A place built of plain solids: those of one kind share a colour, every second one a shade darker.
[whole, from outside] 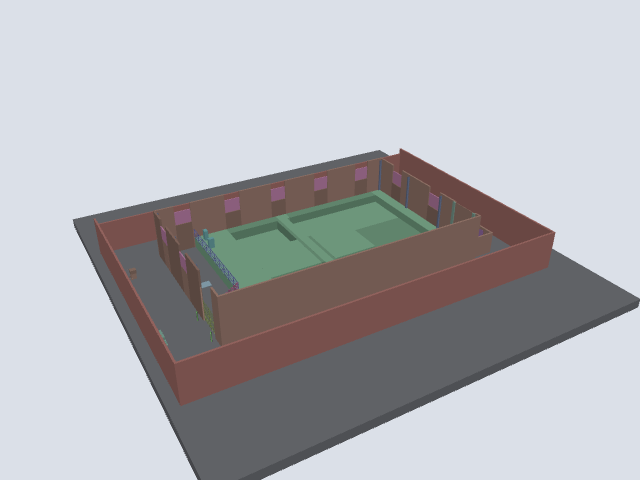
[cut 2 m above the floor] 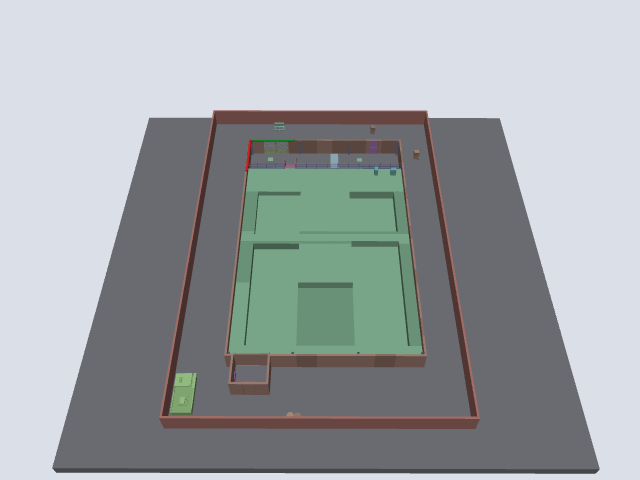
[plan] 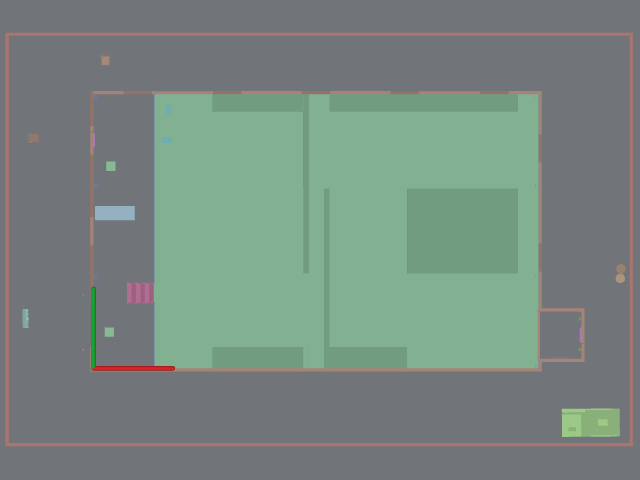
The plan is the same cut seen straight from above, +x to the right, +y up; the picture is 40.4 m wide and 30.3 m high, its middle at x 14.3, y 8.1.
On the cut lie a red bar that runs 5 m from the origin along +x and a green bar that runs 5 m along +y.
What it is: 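A works' hall with a gallery's end over sunk ground; one tall room; a strip of floor behind the doors, a deck 1.19 m over it that fills the rest, and 3 sunk grounds in the deck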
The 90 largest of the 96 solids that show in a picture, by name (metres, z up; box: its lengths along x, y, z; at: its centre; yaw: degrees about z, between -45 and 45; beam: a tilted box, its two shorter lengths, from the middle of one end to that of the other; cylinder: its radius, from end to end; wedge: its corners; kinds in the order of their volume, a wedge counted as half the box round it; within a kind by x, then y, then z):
{
 "raised_floor_bank_1": {"box": [3.7, 17.3, 1.24], "at": [5.65, 8.65, 0.57]},
 "raised_floor_bank_2": {"box": [5.75, 1.35, 1.24], "at": [10.38, 0.68, 0.57]},
 "raised_floor_bank_3": {"box": [5.75, 5.35, 1.24], "at": [10.38, 8.68, 0.57]},
 "raised_floor_bank_4": {"box": [5.75, 4.85, 0.19], "at": [10.38, 13.78, 0.04]},
 "raised_floor_bank_5": {"box": [5.75, 1.1, 1.24], "at": [10.38, 16.75, 0.57]},
 "raised_floor_bank_6": {"box": [6.1, 4.65, 0.64], "at": [10.55, 3.67, 0.27]},
 "raised_floor_bank_7": {"box": [0.35, 1.35, 1.24], "at": [13.43, 0.68, 0.57]},
 "raised_floor_bank_8": {"box": [0.35, 11.3, 1.24], "at": [13.43, 11.65, 0.57]},
 "raised_floor_bank_9": {"box": [0.95, 17.3, 1.24], "at": [14.07, 8.65, 0.57]},
 "raised_floor_bank_10": {"box": [0.35, 11.35, 1.24], "at": [14.72, 5.67, 0.57]},
 "raised_floor_bank_11": {"box": [0.35, 1.1, 1.24], "at": [14.72, 16.75, 0.57]},
 "raised_floor_bank_12": {"box": [0.02, 5.35, 1.24], "at": [14.9, 8.68, 0.57]},
 "raised_floor_bank_13": {"box": [4.9, 1.35, 1.24], "at": [17.35, 0.68, 0.57]},
 "raised_floor_bank_14": {"box": [4.9, 5.35, 1.24], "at": [17.35, 8.68, 0.57]},
 "raised_floor_bank_15": {"box": [4.9, 1.1, 1.24], "at": [17.35, 16.75, 0.57]},
 "raised_floor_bank_16": {"box": [12.25, 4.85, 0.33], "at": [20.68, 13.78, 0.12]},
 "raised_floor_bank_17": {"box": [11.9, 4.65, 0.33], "at": [20.85, 3.67, 0.12]},
 "raised_floor_bank_18": {"box": [7.0, 1.35, 1.24], "at": [23.3, 0.68, 0.57]},
 "raised_floor_bank_19": {"box": [7.0, 5.35, 0.33], "at": [23.3, 8.68, 0.12]},
 "raised_floor_bank_20": {"box": [7.0, 0.02, 0.33], "at": [23.3, 11.35, 0.12]},
 "raised_floor_bank_21": {"box": [7.0, 1.1, 1.24], "at": [23.3, 16.75, 0.57]},
 "raised_floor_bank_22": {"box": [1.3, 17.3, 1.24], "at": [27.45, 8.65, 0.57]},
 "yard_bound_1": {"box": [0.2, 26.1, 4.24], "at": [-5.45, 8.14, 2.07]},
 "yard_bound_2": {"box": [39.6, 0.2, 4.24], "at": [14.25, -4.82, 2.07]},
 "yard_bound_3": {"box": [39.6, 0.2, 3.54], "at": [14.25, 21.09, 1.72]},
 "yard_bound_4": {"box": [0.2, 26.1, 4.24], "at": [33.95, 8.14, 2.07]},
 "wall_1": {"box": [0.2, 1.61, 5.45], "at": [-0.1, 0.6, 2.67]},
 "wall_2": {"box": [0.2, 3.36, 5.45], "at": [-0.1, 6.08, 2.67]},
 "wall_3": {"box": [0.2, 1.81, 3.2], "at": [-0.1, 8.65, 1.55]},
 "wall_4": {"box": [0.2, 3.96, 5.45], "at": [-0.1, 11.53, 2.67]},
 "wall_5": {"box": [0.2, 1.81, 3.2], "at": [-0.1, 14.4, 1.55]},
 "wall_6": {"box": [0.2, 2.21, 5.45], "at": [-0.1, 16.4, 2.67]},
 "wall_7": {"box": [2.11, 0.2, 5.45], "at": [0.85, 17.4, 2.67]},
 "wall_8": {"box": [1.81, 0.2, 3.2], "at": [2.8, 17.4, 1.55]},
 "wall_9": {"box": [3.86, 0.2, 5.45], "at": [5.62, 17.4, 2.67]},
 "wall_10": {"box": [1.81, 0.2, 3.2], "at": [8.45, 17.4, 1.55]},
 "wall_11": {"box": [3.81, 0.2, 5.45], "at": [11.25, 17.4, 2.67]},
 "wall_12": {"box": [28.5, 0.2, 5.45], "at": [14.05, -0.1, 2.67]},
 "wall_13": {"box": [1.81, 0.2, 3.2], "at": [14.05, 17.4, 1.55]},
 "wall_14": {"box": [3.81, 0.2, 5.45], "at": [16.85, 17.4, 2.67]},
 "wall_15": {"box": [1.81, 0.2, 3.2], "at": [19.65, 17.4, 1.55]},
 "wall_16": {"box": [3.86, 0.2, 5.45], "at": [22.48, 17.4, 2.67]},
 "wall_17": {"box": [1.81, 0.2, 3.2], "at": [25.3, 17.4, 1.55]},
 "wall_18": {"box": [2.11, 0.2, 5.45], "at": [27.25, 17.4, 2.67]},
 "wall_19": {"box": [0.06, 3.12, 5.45], "at": [28.07, 2.1, 2.67]},
 "wall_20": {"box": [0.06, 3.0, 2.45], "at": [28.13, 2.1, 1.18]},
 "wall_21": {"box": [0.2, 0.8, 5.45], "at": [28.2, 0.2, 2.67]},
 "wall_22": {"box": [0.2, 2.51, 5.45], "at": [28.2, 4.85, 2.67]},
 "wall_23": {"box": [0.2, 1.81, 3.2], "at": [28.2, 7.0, 1.55]},
 "wall_24": {"box": [0.2, 5.11, 5.45], "at": [28.2, 10.45, 2.67]},
 "wall_25": {"box": [0.2, 1.81, 3.2], "at": [28.2, 13.9, 1.55]},
 "wall_26": {"box": [0.2, 2.71, 5.45], "at": [28.2, 16.15, 2.67]},
 "wall_27": {"box": [2.9, 0.2, 2.45], "at": [29.55, 0.5, 1.18]},
 "wall_28": {"box": [2.9, 0.2, 2.45], "at": [29.55, 3.7, 1.18]},
 "wall_29": {"box": [0.2, 3.4, 2.45], "at": [30.9, 2.1, 1.18]},
 "beyond_skip_1": {"box": [1.22, 1.41, 0.1], "at": [30.18, -3.62, 1.19], "yaw": 0.4},
 "beyond_skip_2": {"box": [1.48, 0.23, 0.1], "at": [30.3, -2.66, 1.19], "yaw": 0.4},
 "beyond_skip_3": {"box": [3.41, 1.68, 0.63], "at": [31.4, -3.43, 0.83], "yaw": 0.4},
 "beyond_skip_4": {"box": [0.89, 0.86, 0.05], "at": [32.08, -3.42, 1.22], "yaw": 0.4},
 "beyond_skip_5": {"box": [0.18, 1.76, 0.1], "at": [33.14, -3.42, 1.19], "yaw": 0.4},
 "window_pane_1": {"box": [0.1, 1.8, 1.51], "at": [-0.15, 8.65, 3.89]},
 "window_pane_2": {"box": [0.1, 1.8, 1.51], "at": [-0.15, 14.4, 3.89]},
 "window_pane_3": {"box": [1.8, 0.1, 1.51], "at": [2.8, 17.45, 3.89]},
 "window_pane_4": {"box": [1.8, 0.1, 1.51], "at": [8.45, 17.45, 3.89]},
 "window_pane_5": {"box": [1.8, 0.1, 1.51], "at": [14.05, 17.45, 3.89]},
 "window_pane_6": {"box": [1.8, 0.1, 1.51], "at": [19.65, 17.45, 3.89]},
 "window_pane_7": {"box": [1.8, 0.1, 1.51], "at": [25.3, 17.45, 3.89]},
 "window_pane_8": {"box": [0.1, 1.8, 1.51], "at": [28.25, 7.0, 3.89]},
 "window_pane_9": {"box": [0.1, 1.8, 1.51], "at": [28.25, 13.9, 3.89]},
 "door_landing_1": {"box": [0.3, 1.32, 0.22], "at": [2.27, 4.75, 0.06]},
 "door_landing_2": {"box": [0.3, 1.32, 0.39], "at": [2.55, 4.75, 0.14]},
 "door_landing_3": {"box": [0.3, 1.32, 0.56], "at": [2.83, 4.75, 0.23]},
 "door_landing_4": {"box": [0.3, 1.32, 0.73], "at": [3.11, 4.75, 0.32]},
 "door_landing_5": {"box": [0.3, 1.32, 0.9], "at": [3.39, 4.75, 0.4]},
 "door_landing_6": {"box": [0.3, 1.32, 1.07], "at": [3.67, 4.75, 0.48]},
 "tote_stack_1": {"box": [0.6, 0.4, 1.1], "at": [4.64, 14.4, 1.74]},
 "tote_stack_2": {"box": [0.4, 0.6, 1.1], "at": [4.76, 16.32, 1.74]},
 "beyond_drums_1": {"cylinder": 0.3, "from": [33.26, 5.67, -0.06], "to": [33.26, 5.67, 0.87]},
 "beyond_drums_2": {"cylinder": 0.3, "from": [33.3, 6.28, -0.06], "to": [33.3, 6.28, 0.87]},
 "beyond_wheeled_bin_1": {"box": [0.6, 0.53, 0.4], "at": [-3.76, 14.54, 0.82], "yaw": 0.3},
 "beyond_wheeled_bin_2": {"box": [0.48, 0.51, 1.08], "at": [0.76, 19.41, 0.48], "yaw": -0.5},
 "pier_1": {"box": [0.17, 0.34, 5.45], "at": [28.02, 3.6, 2.67]},
 "trench_plates_1": {"box": [2.51, 0.9, 0.08], "at": [1.34, 9.8, -0.01]},
 "deck_rail_1": {"box": [0.024, 11.95, 0.1], "at": [3.83, 11.32, 1.24]},
 "deck_rail_2": {"box": [0.05, 11.95, 0.05], "at": [3.83, 11.32, 1.57]},
 "deck_rail_3": {"box": [0.05, 11.95, 0.05], "at": [3.83, 11.32, 1.9]},
 "deck_rail_4": {"box": [0.05, 11.95, 0.05], "at": [3.83, 11.32, 2.21]},
 "door_leaf_1": {"box": [0.044, 1.0, 2.15], "at": [0.0, 14.4, 1.02]},
 "beyond_pallet_edge_1": {"box": [0.2, 1.2, 0.29], "at": [-4.37, 3.14, 0.84], "yaw": 0.3},
 "roller_shutter_1": {"box": [0.1, 0.11, 3.65], "at": [-0.11, 4.38, 1.77]}
}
